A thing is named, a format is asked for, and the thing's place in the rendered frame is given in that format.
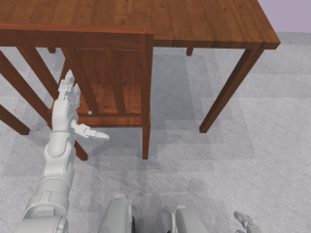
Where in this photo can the robot thigh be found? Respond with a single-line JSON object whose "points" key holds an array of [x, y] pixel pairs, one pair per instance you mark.
{"points": [[184, 220], [117, 216]]}

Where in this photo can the table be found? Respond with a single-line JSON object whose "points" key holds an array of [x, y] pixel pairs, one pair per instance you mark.
{"points": [[191, 24]]}

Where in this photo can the robot left thigh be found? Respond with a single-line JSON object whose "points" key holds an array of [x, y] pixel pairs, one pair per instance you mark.
{"points": [[117, 216]]}

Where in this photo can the robot left upper arm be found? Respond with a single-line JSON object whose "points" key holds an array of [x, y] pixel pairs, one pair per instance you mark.
{"points": [[44, 224]]}

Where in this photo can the chair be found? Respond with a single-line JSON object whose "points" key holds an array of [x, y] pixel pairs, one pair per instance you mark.
{"points": [[112, 67]]}

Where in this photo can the robot left forearm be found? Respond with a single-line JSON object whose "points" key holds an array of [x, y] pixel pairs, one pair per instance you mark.
{"points": [[52, 192]]}

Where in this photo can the robot left hand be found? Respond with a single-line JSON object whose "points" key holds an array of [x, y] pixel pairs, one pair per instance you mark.
{"points": [[64, 109]]}

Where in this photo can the robot right hand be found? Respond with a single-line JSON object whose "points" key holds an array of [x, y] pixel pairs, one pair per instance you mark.
{"points": [[247, 222]]}

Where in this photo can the robot right thigh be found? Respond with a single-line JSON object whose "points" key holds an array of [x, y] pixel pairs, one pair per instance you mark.
{"points": [[184, 220]]}

